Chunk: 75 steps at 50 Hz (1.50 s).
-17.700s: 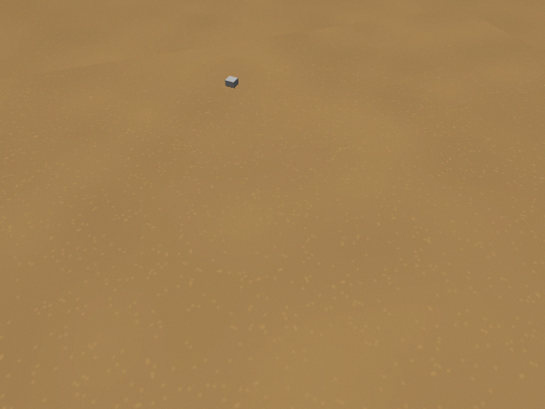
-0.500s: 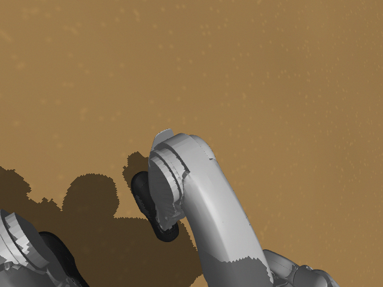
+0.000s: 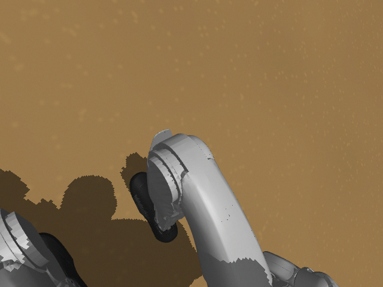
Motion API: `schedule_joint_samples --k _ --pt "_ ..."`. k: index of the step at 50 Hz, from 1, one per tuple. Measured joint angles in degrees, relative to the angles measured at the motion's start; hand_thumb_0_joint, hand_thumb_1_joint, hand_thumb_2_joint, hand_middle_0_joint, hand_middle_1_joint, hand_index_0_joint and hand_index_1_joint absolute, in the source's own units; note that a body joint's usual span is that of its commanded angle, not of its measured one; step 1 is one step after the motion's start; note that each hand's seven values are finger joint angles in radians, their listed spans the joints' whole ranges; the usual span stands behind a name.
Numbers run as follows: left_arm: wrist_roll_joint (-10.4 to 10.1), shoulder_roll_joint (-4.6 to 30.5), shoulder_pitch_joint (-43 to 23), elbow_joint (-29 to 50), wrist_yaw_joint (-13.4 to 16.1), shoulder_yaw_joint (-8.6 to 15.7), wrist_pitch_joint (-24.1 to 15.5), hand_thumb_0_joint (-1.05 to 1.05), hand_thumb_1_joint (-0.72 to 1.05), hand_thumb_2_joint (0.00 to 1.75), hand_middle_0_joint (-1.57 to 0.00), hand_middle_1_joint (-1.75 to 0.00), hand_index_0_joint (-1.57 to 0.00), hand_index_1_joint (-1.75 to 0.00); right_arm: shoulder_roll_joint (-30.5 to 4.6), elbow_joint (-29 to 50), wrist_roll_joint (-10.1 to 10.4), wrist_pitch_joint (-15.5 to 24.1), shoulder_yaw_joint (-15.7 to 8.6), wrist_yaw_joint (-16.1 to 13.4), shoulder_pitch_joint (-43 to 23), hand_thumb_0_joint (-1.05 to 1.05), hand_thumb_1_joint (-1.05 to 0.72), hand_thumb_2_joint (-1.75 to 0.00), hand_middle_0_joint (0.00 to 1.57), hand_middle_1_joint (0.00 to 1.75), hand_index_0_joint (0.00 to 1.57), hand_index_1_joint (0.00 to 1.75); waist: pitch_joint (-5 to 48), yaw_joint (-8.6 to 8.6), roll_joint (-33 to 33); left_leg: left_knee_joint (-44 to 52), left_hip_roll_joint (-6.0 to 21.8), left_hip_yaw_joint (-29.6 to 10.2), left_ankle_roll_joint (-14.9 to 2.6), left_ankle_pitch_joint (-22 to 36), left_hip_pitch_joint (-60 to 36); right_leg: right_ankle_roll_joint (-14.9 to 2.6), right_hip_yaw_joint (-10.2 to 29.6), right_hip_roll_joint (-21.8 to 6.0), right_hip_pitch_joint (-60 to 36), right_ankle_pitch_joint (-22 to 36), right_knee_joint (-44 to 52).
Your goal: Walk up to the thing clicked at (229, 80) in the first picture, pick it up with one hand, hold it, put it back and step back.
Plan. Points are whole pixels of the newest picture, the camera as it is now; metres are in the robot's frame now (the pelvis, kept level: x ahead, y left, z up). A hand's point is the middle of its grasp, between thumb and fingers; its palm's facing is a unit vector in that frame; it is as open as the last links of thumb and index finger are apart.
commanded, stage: close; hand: left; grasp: from above
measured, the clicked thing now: out of the picture +0.42 +0.34 -0.29
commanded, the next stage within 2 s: settle in 0.28 s
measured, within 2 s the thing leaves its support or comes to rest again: leaves its support in 0.70 s
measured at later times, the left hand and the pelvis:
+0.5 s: hand out of the picture +0.42 +0.33 -0.26, palm faces +0.00 -0.46 -0.89, open 9.2 cm; pelvis +0.00 +0.00 +0.00, yaw +0 degrees
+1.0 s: hand out of the picture +0.43 +0.36 -0.19, palm faces +0.04 -0.45 -0.89, open 9.2 cm; pelvis +0.00 +0.00 +0.02, yaw +2 degrees
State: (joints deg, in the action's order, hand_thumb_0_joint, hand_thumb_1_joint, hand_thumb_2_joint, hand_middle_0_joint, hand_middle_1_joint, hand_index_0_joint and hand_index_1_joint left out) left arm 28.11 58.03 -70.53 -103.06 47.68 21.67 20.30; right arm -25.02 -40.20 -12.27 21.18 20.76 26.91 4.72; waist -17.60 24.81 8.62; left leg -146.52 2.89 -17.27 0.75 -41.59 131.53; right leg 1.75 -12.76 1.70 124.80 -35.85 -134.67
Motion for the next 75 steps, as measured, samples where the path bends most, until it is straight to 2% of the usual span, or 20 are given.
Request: schedule_joint_samples --k 9,24,30,33,42,45,50,55,68,75 --pt "-0.68 0.20 0.03 0.47 0.11 0.08 0.14 0.00 0.14 0.35 -0.75 -0.37 -0.79 -0.39 0.00 0.10 -0.12 0.07 0.16 -0.19 -0.01 0.00 -0.91 -0.91 0.19 0.30 0.20 0.29 -0.17 0.02 0.00 0.11 -0.02 0.00 0.09 0.08 0.01 -0.07 -0.01 -0.02 0.06 0.08 0.07" --pt "-0.41 0.60 -0.53 0.60 0.04 0.07 0.33 0.00 0.11 0.37 -0.78 -0.36 -0.82 -0.37 0.07 -0.04 0.15 0.11 0.26 -0.21 0.00 0.00 -0.92 -0.91 0.19 0.30 0.20 0.29 -0.15 -0.12 0.23 0.44 -0.03 -0.10 0.14 0.27 0.07 -0.11 -0.12 0.00 0.09 0.30 0.47" --pt "-0.85 0.44 -0.94 1.20 -0.52 1.01 0.93 0.00 0.09 0.38 -0.81 -0.34 -0.84 -0.35 0.17 -0.50 0.34 -0.06 -0.24 -0.24 0.18 0.00 -0.92 -0.91 0.19 0.30 0.20 0.29 -0.08 -0.56 0.03 0.65 -0.01 0.04 0.12 0.18 -0.02 -0.10 -0.03 -0.02 0.00 0.17 0.62" --pt "-0.35 0.00 -1.15 2.05 -1.07 1.39 1.59 0.00 0.08 0.38 -0.81 -0.33 -0.85 -0.35 0.43 -1.08 0.46 -0.15 -0.58 -0.21 0.23 0.00 -0.92 -0.91 0.19 0.30 0.20 0.29 0.22 -0.90 -0.13 0.94 0.01 0.23 0.08 0.22 0.04 -0.11 0.09 -0.06 0.08 0.13 0.82" --pt "1.32 -2.32 -1.65 6.76 -2.34 2.33 4.71 0.00 0.08 0.39 -0.82 -0.33 -0.85 -0.35 1.80 -2.12 1.27 -1.03 -3.30 0.44 1.76 0.00 -0.92 -0.91 0.19 0.30 0.20 0.29 2.86 -2.57 -1.63 2.60 0.07 1.30 0.03 0.70 0.48 -0.30 0.80 -0.32 0.72 0.19 1.82" --pt "1.90 -3.78 -1.30 8.50 -3.27 1.77 6.02 0.00 0.08 0.39 -0.82 -0.33 -0.85 -0.35 2.39 -2.81 1.76 -1.60 -4.74 0.53 2.55 0.00 -0.92 -0.91 0.19 0.30 0.20 0.29 4.60 -3.31 -2.63 3.29 0.10 1.88 -0.01 0.89 0.64 -0.40 1.20 -0.45 1.05 0.18 2.13" --pt "2.09 -7.07 -0.26 9.91 -4.86 -0.59 7.98 0.00 0.09 0.37 -0.81 -0.34 -0.84 -0.35 3.31 -4.60 2.75 -2.38 -7.15 0.29 3.59 0.00 -0.91 -0.90 0.19 0.30 0.20 0.29 7.95 -4.56 -4.63 4.66 0.19 3.07 -0.13 1.19 0.72 -0.57 2.06 -0.68 1.51 0.11 2.74" --pt "2.51 -9.94 0.25 9.59 -6.41 -1.35 8.87 -0.01 0.10 0.37 -0.80 -0.35 -0.83 -0.36 3.83 -6.57 3.46 -2.78 -9.04 -0.32 3.99 0.00 -0.91 -0.90 0.19 0.30 0.20 0.29 10.63 -5.43 -6.24 5.78 0.26 4.24 -0.22 1.56 0.63 -0.73 2.95 -0.89 1.90 0.13 3.06" --pt "5.17 -12.76 -1.16 7.43 -7.86 1.00 8.91 -0.01 0.10 0.38 -0.79 -0.36 -0.82 -0.37 4.84 -10.89 3.13 -3.43 -12.71 -2.39 4.08 0.00 -0.91 -0.90 0.19 0.30 0.20 0.29 12.93 -6.40 -8.60 8.05 0.45 6.90 -0.12 2.43 -0.09 -1.23 5.11 -1.26 2.70 0.34 3.29" --pt "6.33 -14.07 -1.29 6.80 -8.93 1.36 8.90 -0.01 0.11 0.38 -0.78 -0.37 -0.81 -0.39 4.93 -11.96 3.29 -4.03 -14.22 -3.16 5.12 0.00 -0.91 -0.90 0.19 0.30 0.20 0.29 14.71 -7.20 -9.88 9.24 0.60 8.03 -0.03 2.44 -0.32 -1.46 6.04 -1.33 3.20 0.17 3.62"
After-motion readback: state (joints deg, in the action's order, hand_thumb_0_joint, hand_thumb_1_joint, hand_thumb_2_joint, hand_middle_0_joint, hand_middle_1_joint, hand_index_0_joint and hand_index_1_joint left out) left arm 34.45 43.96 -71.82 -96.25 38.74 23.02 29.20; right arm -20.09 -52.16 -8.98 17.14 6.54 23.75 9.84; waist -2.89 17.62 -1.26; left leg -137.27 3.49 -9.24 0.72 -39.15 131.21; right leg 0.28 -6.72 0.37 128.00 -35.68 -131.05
